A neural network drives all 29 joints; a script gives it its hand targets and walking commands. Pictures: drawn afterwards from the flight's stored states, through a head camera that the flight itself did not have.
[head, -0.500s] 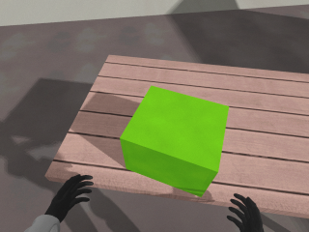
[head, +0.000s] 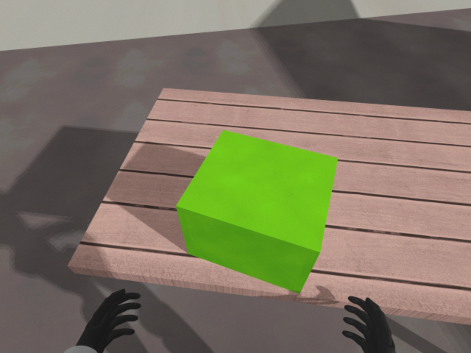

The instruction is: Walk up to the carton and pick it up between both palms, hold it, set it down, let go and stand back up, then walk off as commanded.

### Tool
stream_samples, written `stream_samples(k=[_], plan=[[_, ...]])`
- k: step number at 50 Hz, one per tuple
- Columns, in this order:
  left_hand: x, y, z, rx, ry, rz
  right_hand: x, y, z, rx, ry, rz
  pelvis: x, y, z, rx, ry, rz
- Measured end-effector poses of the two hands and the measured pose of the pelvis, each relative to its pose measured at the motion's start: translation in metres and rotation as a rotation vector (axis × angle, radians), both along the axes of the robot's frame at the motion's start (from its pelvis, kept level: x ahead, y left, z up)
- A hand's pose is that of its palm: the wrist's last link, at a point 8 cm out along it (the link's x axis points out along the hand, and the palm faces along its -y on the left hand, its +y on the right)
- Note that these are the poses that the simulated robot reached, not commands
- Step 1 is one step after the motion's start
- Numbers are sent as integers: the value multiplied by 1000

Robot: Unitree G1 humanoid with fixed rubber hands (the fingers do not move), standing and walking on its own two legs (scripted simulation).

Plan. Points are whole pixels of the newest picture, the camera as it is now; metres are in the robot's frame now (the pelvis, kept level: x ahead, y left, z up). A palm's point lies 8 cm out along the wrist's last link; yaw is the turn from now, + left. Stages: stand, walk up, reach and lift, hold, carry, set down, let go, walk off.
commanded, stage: set down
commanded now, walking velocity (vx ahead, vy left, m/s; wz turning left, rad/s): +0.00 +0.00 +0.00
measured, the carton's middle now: (259, 208) +0.39 +0.01 +0.00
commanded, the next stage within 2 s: let go in 0.62 s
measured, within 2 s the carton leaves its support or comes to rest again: neither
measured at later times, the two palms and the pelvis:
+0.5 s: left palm (119, 338) +0.15 +0.23 -0.07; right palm out of the picture +0.16 -0.20 -0.04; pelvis +0.00 +0.00 +0.00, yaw +0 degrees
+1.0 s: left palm out of the picture +0.14 +0.21 -0.08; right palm out of the picture +0.15 -0.22 -0.07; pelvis -0.01 -0.01 +0.00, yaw +0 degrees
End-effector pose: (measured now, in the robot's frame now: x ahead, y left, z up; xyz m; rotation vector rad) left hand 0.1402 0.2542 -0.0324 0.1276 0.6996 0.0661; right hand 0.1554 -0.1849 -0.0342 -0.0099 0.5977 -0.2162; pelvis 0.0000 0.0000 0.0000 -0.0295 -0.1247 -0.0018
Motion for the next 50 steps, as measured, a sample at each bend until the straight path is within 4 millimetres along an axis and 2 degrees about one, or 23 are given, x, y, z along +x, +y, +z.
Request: stream_samples(k=[19,33,46,50], plan=[[18,-23,-25,7,68,-21,2,-11,-10,-33,-28,107,7,-2,0,1,12,0],[5,-25,-39,49,141,-6,2,-16,-11,-67,-39,181,-2,-3,0,3,-2,0],[-1,-39,-46,49,162,2,2,-21,-12,-76,-47,233,-9,-9,-1,7,-18,-1],[-4,-41,-47,55,179,3,-6,-35,-33,-77,83,183,-9,-9,-1,7,-19,-1]])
